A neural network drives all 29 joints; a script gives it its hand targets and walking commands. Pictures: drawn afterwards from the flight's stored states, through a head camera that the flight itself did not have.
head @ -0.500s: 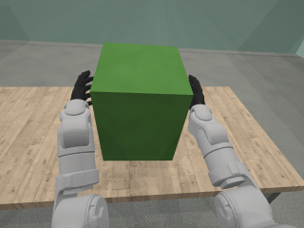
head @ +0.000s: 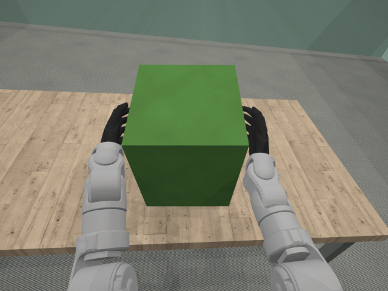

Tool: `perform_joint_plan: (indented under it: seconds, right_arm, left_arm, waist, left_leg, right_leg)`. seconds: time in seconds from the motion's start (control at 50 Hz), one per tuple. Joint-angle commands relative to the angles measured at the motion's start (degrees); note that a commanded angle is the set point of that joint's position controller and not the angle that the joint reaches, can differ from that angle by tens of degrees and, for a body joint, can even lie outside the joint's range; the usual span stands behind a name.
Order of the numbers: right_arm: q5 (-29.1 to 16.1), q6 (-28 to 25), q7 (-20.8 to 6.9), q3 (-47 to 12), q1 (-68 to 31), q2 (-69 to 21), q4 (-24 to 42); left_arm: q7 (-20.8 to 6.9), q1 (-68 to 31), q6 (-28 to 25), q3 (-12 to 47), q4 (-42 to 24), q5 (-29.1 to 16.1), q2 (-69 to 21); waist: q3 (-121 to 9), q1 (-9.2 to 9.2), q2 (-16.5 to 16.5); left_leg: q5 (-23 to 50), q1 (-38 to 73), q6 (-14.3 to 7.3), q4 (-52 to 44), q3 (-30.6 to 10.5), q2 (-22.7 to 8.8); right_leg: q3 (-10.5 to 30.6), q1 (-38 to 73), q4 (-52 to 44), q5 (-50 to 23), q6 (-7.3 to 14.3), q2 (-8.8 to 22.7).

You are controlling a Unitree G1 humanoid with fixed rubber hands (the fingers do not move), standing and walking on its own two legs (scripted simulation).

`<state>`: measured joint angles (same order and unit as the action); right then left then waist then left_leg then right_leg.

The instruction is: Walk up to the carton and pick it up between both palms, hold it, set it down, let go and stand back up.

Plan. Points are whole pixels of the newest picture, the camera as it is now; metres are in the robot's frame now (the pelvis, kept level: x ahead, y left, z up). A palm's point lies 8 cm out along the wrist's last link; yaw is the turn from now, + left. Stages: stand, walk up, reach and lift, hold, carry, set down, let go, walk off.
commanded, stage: set down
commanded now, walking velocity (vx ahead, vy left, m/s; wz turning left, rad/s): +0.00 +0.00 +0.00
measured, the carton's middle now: (187, 140) +0.41 -0.02 +0.12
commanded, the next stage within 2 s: none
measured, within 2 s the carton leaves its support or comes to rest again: neither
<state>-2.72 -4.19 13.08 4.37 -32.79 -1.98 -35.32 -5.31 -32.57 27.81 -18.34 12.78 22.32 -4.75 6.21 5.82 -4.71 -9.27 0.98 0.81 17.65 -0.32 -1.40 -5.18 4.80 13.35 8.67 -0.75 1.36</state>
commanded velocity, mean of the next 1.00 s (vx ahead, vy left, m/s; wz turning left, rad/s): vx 0.00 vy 0.00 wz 0.00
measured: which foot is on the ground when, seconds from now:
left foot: down 0.00-1.00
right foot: down 0.00-1.00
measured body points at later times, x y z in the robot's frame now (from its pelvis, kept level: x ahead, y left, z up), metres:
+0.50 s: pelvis +0.01 +0.01 +0.00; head -0.01 +0.04 +0.45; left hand +0.42 +0.11 +0.14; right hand +0.37 -0.18 +0.14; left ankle +0.02 +0.12 -0.75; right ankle +0.00 -0.12 -0.75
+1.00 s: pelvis +0.01 +0.01 +0.00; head +0.02 +0.04 +0.45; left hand +0.44 +0.10 +0.11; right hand +0.38 -0.19 +0.11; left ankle +0.02 +0.12 -0.75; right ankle +0.00 -0.12 -0.75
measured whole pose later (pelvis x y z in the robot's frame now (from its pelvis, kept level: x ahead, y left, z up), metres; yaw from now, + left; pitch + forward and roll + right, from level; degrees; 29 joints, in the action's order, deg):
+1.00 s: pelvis +0.01 +0.01 +0.00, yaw -2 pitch -3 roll -1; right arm 5.2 -11.4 13.0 16.5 -36.4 -4.4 -48.6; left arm -4.2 -43.2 13.1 -21.7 41.9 22.1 -1.5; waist 2.3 6.7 -3.7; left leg -9.0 -4.4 -0.1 16.4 2.4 -1.4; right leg -4.1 -0.8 11.0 7.1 -1.6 1.8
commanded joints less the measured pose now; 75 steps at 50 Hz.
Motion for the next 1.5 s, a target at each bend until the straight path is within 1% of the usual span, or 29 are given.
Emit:
perform_joint_plan:
  seconds: [0.0,0.02,0.04,0.08,0.1,0.16,0.26,0.3,0.34,0.42,0.44,0.48,0.6,0.72,0.74,0.76,0.78,0.86,1.0,1.04,1.06,1.08,1.18,1.22,1.28,1.34,1.4,1.46,1.48]
  right_arm:
    - [1.8,-6.8,-7.5,-17.9,-42.3,-27.3,14.8]
    - [2.3,-6.7,-7.4,-17.2,-42.1,-27.5,13.4]
    - [2.7,-6.7,-7.4,-16.8,-42.3,-27.6,12.9]
    - [3.3,-6.5,-7.4,-15.6,-42.6,-27.6,11.2]
    - [3.6,-6.4,-7.5,-15.3,-42.7,-27.9,10.5]
    - [4.7,-6.6,-7.9,-14.0,-43.5,-28.3,8.3]
    - [5.7,-7.5,-8.8,-12.4,-43.8,-28.0,5.2]
    - [6.1,-7.9,-8.9,-11.7,-43.5,-27.8,3.9]
    - [6.2,-8.2,-9.0,-11.3,-43.4,-27.8,3.1]
    - [6.5,-9.2,-8.8,-10.8,-42.8,-27.8,2.6]
    - [6.3,-9.4,-8.8,-10.9,-43.0,-27.9,2.7]
    - [6.7,-9.7,-8.6,-10.5,-42.6,-28.0,2.0]
    - [7.0,-10.1,-8.1,-10.4,-41.9,-28.8,1.5]
    - [7.6,-9.6,-7.8,-10.2,-41.8,-30.2,0.3]
    - [7.8,-9.5,-7.8,-10.0,-41.5,-30.4,-0.2]
    - [8.1,-9.6,-7.9,-9.6,-41.7,-30.6,-0.3]
    - [8.4,-9.5,-7.9,-9.0,-41.7,-30.6,-0.7]
    - [9.5,-9.9,-8.2,-8.1,-42.1,-31.4,-1.7]
    - [11.9,-10.8,-8.5,-4.2,-42.2,-31.9,-5.2]
    - [13.0,-10.8,-8.5,-2.5,-42.5,-32.0,-6.2]
    - [13.4,-11.0,-8.6,-2.0,-42.8,-32.3,-6.3]
    - [13.8,-11.1,-8.6,-1.4,-42.7,-32.2,-6.8]
    - [15.8,-11.9,-8.9,1.4,-43.4,-33.0,-8.8]
    - [16.4,-12.3,-8.9,2.1,-43.3,-33.3,-9.5]
    - [17.4,-12.4,-8.8,3.0,-42.9,-34.1,-10.9]
    - [18.1,-12.5,-8.7,3.4,-42.7,-34.9,-11.6]
    - [18.9,-12.8,-8.5,3.9,-42.0,-35.5,-12.4]
    - [19.6,-13.0,-8.5,4.4,-42.3,-36.3,-12.8]
    - [19.9,-13.2,-8.5,4.4,-42.0,-36.5,-13.0]
  left_arm:
    - [-4.9,-42.0,-8.2,31.6,-3.9,-8.4,-29.3]
    - [-5.0,-41.8,-8.4,31.0,-2.2,-7.9,-29.5]
    - [-5.2,-41.2,-8.5,30.1,-0.4,-7.5,-29.6]
    - [-5.7,-40.9,-8.6,28.1,2.7,-6.7,-29.6]
    - [-6.0,-40.5,-8.6,26.9,4.3,-6.3,-29.5]
    - [-6.6,-40.9,-9.4,23.6,7.7,-5.2,-29.2]
    - [-6.8,-40.9,-10.8,20.2,11.5,-3.9,-29.2]
    - [-6.7,-41.4,-11.4,19.7,12.0,-3.6,-29.3]
    - [-6.7,-42.3,-12.0,19.6,12.3,-3.7,-29.4]
    - [-6.3,-43.3,-13.3,20.6,12.0,-4.2,-30.0]
    - [-6.1,-43.2,-13.7,20.9,12.1,-4.2,-30.2]
    - [-5.9,-43.9,-14.4,21.4,12.2,-4.6,-30.4]
    - [-5.7,-44.3,-16.1,22.2,13.4,-5.3,-30.9]
    - [-6.2,-44.5,-17.2,20.4,16.9,-4.9,-30.4]
    - [-6.3,-44.9,-17.4,20.0,17.5,-4.8,-30.2]
    - [-6.4,-45.1,-17.6,19.7,18.1,-4.5,-30.2]
    - [-6.4,-45.4,-17.8,19.4,18.8,-4.5,-30.0]
    - [-6.4,-46.7,-19.3,18.2,20.9,-4.3,-29.8]
    - [-6.2,-48.8,-21.5,16.0,26.2,-3.6,-29.3]
    - [-6.3,-49.3,-22.0,15.4,28.1,-3.5,-29.2]
    - [-6.2,-49.6,-22.4,15.1,28.5,-3.4,-29.2]
    - [-6.2,-50.4,-22.8,15.3,28.8,-3.7,-29.2]
    - [-5.9,-51.8,-24.9,14.4,32.1,-3.7,-29.2]
    - [-5.7,-52.1,-25.7,13.9,33.4,-3.7,-29.2]
    - [-5.9,-52.8,-26.8,13.3,35.0,-3.5,-28.8]
    - [-6.0,-52.4,-27.7,12.3,37.1,-3.1,-28.6]
    - [-6.2,-53.2,-28.8,11.6,38.3,-3.0,-27.9]
    - [-6.3,-53.5,-29.7,11.0,39.6,-2.8,-27.9]
    - [-6.3,-53.6,-30.1,10.9,40.0,-2.8,-27.7]
  waist:
    - [-29.2,1.65,6.6]
    - [-28.2,1.55,6.4]
    - [-27.7,1.04,5.5]
    - [-26.1,1.06,4.7]
    - [-25.4,0.62,4.2]
    - [-24.0,-0.09,3.3]
    - [-23.3,-0.81,2.8]
    - [-23.3,-0.68,3.0]
    - [-23.6,-0.47,3.1]
    - [-25.5,0.62,4.6]
    - [-25.9,0.44,5.0]
    - [-26.9,0.89,5.5]
    - [-29.8,1.19,4.9]
    - [-29.3,1.0,3.8]
    - [-29.3,1.23,3.9]
    - [-29.4,0.9,4.0]
    - [-29.1,1.2,3.9]
    - [-30.1,0.8,4.2]
    - [-30.7,0.72,4.9]
    - [-30.1,1.05,4.9]
    - [-30.3,0.71,4.9]
    - [-30.9,1.18,5.2]
    - [-32.8,1.31,5.8]
    - [-33.9,1.17,6.1]
    - [-34.0,1.5,5.9]
    - [-34.0,1.11,5.9]
    - [-34.6,1.56,6.0]
    - [-35.2,1.05,6.0]
    - [-36.1,1.18,5.9]
  left_leg:
    - [20.3,9.5,2.2,1.9,4.8,2.8]
    - [17.8,8.5,1.9,1.3,5.1,2.9]
    - [15.6,7.4,1.6,0.6,5.3,2.9]
    - [12.1,5.5,1.0,-0.5,5.7,3.1]
    - [10.6,4.6,0.7,-1.1,5.9,3.2]
    - [8.9,3.2,0.1,-2.1,6.3,3.2]
    - [10.5,3.9,0.1,-2.3,6.6,2.8]
    - [11.4,4.4,0.2,-2.3,6.7,2.6]
    - [12.0,4.7,0.3,-2.0,6.7,2.6]
    - [16.2,6.3,1.2,-0.8,6.5,2.4]
    - [17.4,6.8,1.4,-0.4,6.5,2.4]
    - [18.7,7.3,1.8,0.0,6.3,2.3]
    - [20.8,7.0,2.3,0.9,6.0,2.5]
    - [18.0,4.3,1.5,0.1,5.9,3.0]
    - [17.5,3.8,1.4,0.0,5.9,2.9]
    - [16.8,3.5,1.4,-0.3,6.1,2.9]
    - [16.4,3.2,1.3,-0.3,6.0,2.9]
    - [16.6,2.9,1.3,-0.4,6.1,2.7]
    - [16.3,2.7,1.5,-0.5,6.4,2.3]
    - [15.4,2.3,1.5,-0.8,6.5,2.1]
    - [15.6,2.3,1.5,-0.8,6.6,2.1]
    - [15.4,2.3,1.7,-0.7,6.7,2.1]
    - [16.7,2.6,2.2,-0.2,6.6,1.7]
    - [17.9,2.5,2.4,0.2,6.8,1.6]
    - [17.8,1.3,2.5,0.2,6.7,1.6]
    - [17.6,0.3,2.4,0.1,7.0,1.6]
    - [17.6,-1.0,2.4,0.2,6.8,1.7]
    - [17.5,-2.1,2.3,0.3,7.0,1.7]
    - [17.8,-2.1,2.4,0.4,6.9,1.7]
  right_leg:
    - [-4.0,2.8,1.1,-15.2,-0.6,-3.2]
    - [-3.9,2.8,0.9,-14.3,-0.6,-3.0]
    - [-3.6,3.5,0.7,-13.9,-0.6,-2.8]
    - [-3.5,4.3,0.5,-13.2,-0.8,-2.5]
    - [-3.4,4.8,0.4,-13.0,-1.0,-2.4]
    - [-3.3,5.3,0.2,-12.4,-1.2,-2.4]
    - [-3.6,4.6,-0.2,-11.5,-1.2,-3.0]
    - [-3.7,4.6,-0.4,-11.7,-1.2,-3.0]
    - [-3.6,4.4,-0.5,-12.2,-1.2,-3.1]
    - [-3.9,4.1,-0.4,-14.8,-1.1,-3.3]
    - [-3.8,3.8,-0.3,-15.3,-1.0,-3.5]
    - [-3.8,3.4,-0.2,-16.1,-1.0,-3.5]
    - [-3.1,4.1,0.3,-20.9,-1.1,-3.4]
    - [-2.4,5.6,0.8,-23.8,-1.6,-2.9]
    - [-2.4,5.3,1.0,-23.7,-1.7,-2.8]
    - [-2.3,5.4,0.8,-23.3,-1.7,-2.8]
    - [-2.3,5.2,0.9,-23.5,-1.7,-2.7]
    - [-2.4,4.5,1.1,-23.2,-1.6,-2.7]
    - [-2.7,2.1,0.5,-20.8,-1.5,-2.9]
    - [-2.7,1.2,0.2,-19.5,-1.4,-2.8]
    - [-2.8,1.0,0.1,-19.3,-1.3,-3.0]
    - [-2.9,0.6,0.1,-19.0,-1.2,-2.9]
    - [-3.0,-1.1,0.0,-18.4,-1.0,-3.1]
    - [-2.7,-1.0,0.3,-19.4,-0.8,-3.0]
    - [-2.5,-0.8,0.4,-20.5,-0.8,-2.9]
    - [-2.2,0.0,0.8,-22.0,-0.8,-2.7]
    - [-2.0,0.4,1.3,-24.2,-0.9,-2.4]
    - [-1.7,0.9,1.8,-25.6,-0.9,-2.1]
    - [-1.6,0.9,2.0,-26.2,-1.0,-2.1]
